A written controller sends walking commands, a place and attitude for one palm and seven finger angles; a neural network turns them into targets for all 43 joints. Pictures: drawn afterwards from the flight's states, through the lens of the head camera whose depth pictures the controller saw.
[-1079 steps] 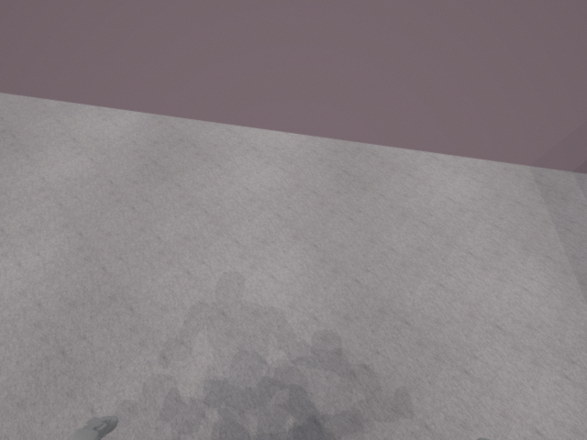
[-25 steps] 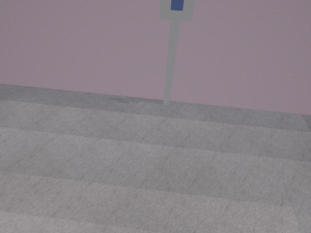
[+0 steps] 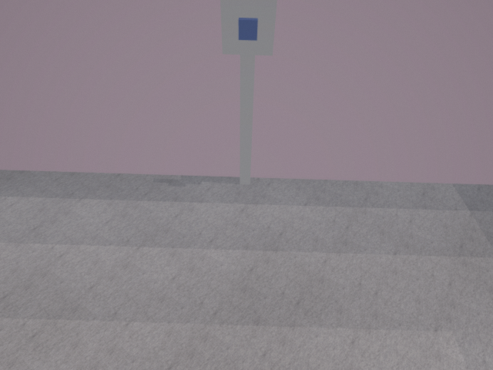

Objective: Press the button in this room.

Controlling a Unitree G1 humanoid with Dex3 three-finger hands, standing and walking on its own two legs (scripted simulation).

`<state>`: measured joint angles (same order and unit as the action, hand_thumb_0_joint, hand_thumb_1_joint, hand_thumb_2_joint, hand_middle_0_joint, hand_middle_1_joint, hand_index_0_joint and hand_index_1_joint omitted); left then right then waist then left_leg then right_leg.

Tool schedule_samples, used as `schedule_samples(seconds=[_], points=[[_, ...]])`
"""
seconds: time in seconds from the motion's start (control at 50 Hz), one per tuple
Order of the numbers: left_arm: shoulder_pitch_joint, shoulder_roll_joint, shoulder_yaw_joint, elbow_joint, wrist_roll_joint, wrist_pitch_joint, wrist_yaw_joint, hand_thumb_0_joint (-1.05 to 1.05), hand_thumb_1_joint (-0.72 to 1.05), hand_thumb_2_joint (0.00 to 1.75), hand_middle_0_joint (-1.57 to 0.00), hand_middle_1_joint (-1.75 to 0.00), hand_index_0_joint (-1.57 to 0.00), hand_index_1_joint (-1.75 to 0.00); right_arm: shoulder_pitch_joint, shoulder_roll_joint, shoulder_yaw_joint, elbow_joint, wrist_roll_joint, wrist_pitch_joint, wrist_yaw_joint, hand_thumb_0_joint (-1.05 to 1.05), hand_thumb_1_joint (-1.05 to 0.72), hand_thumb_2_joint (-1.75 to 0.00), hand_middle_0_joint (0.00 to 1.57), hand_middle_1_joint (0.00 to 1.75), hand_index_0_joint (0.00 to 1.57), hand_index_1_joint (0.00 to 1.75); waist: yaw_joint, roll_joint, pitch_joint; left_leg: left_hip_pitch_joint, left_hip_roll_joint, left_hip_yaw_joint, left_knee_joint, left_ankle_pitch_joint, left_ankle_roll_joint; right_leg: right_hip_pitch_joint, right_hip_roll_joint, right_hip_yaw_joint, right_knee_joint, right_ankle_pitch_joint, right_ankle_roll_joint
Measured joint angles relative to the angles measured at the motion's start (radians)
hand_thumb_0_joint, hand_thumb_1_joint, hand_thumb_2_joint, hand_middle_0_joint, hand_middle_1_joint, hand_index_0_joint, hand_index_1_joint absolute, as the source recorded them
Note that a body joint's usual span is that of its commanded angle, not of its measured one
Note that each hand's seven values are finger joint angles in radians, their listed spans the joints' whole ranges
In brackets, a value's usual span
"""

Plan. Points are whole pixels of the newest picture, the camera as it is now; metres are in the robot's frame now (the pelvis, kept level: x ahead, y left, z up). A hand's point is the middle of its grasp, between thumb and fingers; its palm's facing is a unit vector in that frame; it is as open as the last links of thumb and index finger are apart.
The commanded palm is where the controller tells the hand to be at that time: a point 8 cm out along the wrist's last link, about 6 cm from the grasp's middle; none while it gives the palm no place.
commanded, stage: stand and wait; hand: left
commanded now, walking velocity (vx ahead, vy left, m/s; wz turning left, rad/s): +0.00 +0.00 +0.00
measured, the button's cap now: (248, 28) +1.20 +0.05 +0.09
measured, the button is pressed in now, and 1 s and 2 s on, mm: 0 0 0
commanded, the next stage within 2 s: look at it before walking up in 0.08 s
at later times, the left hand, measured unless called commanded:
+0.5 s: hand out of the picture -0.06 +0.13 -0.18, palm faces +0.07 -0.99 -0.15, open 7.3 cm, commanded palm none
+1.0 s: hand out of the picture -0.04 +0.16 -0.19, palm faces +0.06 -0.99 -0.13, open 7.3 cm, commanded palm none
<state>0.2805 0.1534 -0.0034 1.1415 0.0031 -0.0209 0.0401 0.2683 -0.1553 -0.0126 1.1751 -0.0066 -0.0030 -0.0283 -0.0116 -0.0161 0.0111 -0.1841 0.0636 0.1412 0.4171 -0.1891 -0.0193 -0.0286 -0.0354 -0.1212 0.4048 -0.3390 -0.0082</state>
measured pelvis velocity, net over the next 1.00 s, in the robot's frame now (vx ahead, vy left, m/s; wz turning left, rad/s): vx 0.02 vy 0.01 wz -0.04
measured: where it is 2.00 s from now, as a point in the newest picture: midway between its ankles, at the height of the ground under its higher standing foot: (266, 343)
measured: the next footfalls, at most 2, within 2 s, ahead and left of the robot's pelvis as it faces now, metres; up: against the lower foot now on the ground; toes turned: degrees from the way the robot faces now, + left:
right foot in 1.62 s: +0.31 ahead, -0.16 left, +0.00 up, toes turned -33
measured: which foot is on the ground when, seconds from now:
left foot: down 0.00-1.00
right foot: down 0.00-1.00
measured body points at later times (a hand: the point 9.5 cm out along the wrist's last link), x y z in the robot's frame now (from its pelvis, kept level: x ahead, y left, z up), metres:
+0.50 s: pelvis -0.01 -0.01 +0.00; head +0.00 -0.02 +0.45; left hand -0.06 +0.18 -0.16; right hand -0.03 -0.22 -0.17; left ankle +0.02 +0.13 -0.74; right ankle -0.07 -0.10 -0.74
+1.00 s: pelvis +0.02 +0.01 -0.01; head +0.03 +0.02 +0.44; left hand -0.04 +0.21 -0.17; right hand +0.00 -0.22 -0.16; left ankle +0.02 +0.12 -0.72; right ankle -0.07 -0.10 -0.74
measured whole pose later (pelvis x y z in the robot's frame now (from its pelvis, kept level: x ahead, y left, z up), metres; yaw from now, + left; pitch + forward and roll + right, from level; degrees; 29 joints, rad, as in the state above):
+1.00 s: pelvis +0.02 +0.01 -0.01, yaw -2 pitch -1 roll -1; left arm 0.39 0.11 0.04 1.15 0.02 -0.01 0.02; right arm 0.28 -0.14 -0.05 1.13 -0.02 0.02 -0.01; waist 0.02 0.00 0.04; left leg -0.33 0.11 0.12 0.76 -0.45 -0.02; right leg -0.04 0.01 -0.09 0.44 -0.37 -0.02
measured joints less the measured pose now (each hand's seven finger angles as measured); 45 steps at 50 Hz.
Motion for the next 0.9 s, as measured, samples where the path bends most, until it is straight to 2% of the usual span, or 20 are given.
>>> schedule_samples(seconds=[0.18,0.38,0.56,0.8,0.9], points=[[0.02,-0.026,-0.005,0.002,-0.004,0.008,0.0,0.0,0.91,0.9,-0.2,-0.3,-0.2,-0.3,0.055,0.035,0.011,0.028,0.001,0.008,0.003,0.0,-0.91,-0.9,0.2,0.3,0.2,0.29,-0.008,0.015,0.035,0.002,0.012,-0.013,-0.01,0.015,-0.01,0.009,0.016,-0.011,-0.018,0.013,-0.014],[0.067,-0.056,-0.006,0.02,-0.004,0.011,0.003,0.0,0.91,0.9,-0.2,-0.3,-0.2,-0.3,0.042,0.059,0.008,0.02,0.003,0.007,0.001,0.0,-0.91,-0.9,0.2,0.3,0.2,0.29,0.0,0.017,0.037,-0.008,0.022,-0.022,-0.003,0.018,-0.017,0.004,0.027,-0.019,-0.016,0.014,-0.023],[0.09,-0.068,-0.008,0.025,0.0,0.007,0.005,0.0,0.91,0.9,-0.2,-0.3,-0.2,-0.3,0.016,0.045,0.002,0.009,0.002,0.007,-0.006,0.01,-0.92,-0.9,0.2,0.3,0.2,0.29,0.013,0.012,0.03,-0.017,0.024,-0.028,0.01,0.011,-0.019,0.001,0.029,-0.023,-0.012,0.01,-0.024],[0.083,-0.055,-0.006,0.017,0.001,0.004,0.006,0.0,0.91,0.9,-0.2,-0.3,-0.2,-0.3,0.007,0.036,0.002,0.002,0.002,0.002,-0.008,0.01,-0.92,-0.9,0.2,0.3,0.2,0.29,0.012,0.003,0.033,-0.019,0.024,-0.027,0.019,0.001,-0.017,0.006,0.029,-0.022,-0.017,0.009,-0.02],[0.085,-0.053,0.013,0.011,0.005,0.015,-0.01,0.0,0.91,0.9,-0.2,-0.3,-0.2,-0.3,0.014,0.029,-0.012,-0.009,-0.007,0.008,-0.002,0.01,-0.92,-0.9,0.2,0.3,0.2,0.29,0.019,0.02,0.028,-0.049,0.047,-0.017,0.104,-0.061,-0.011,-0.008,0.042,-0.004,0.014,-0.01,-0.021]])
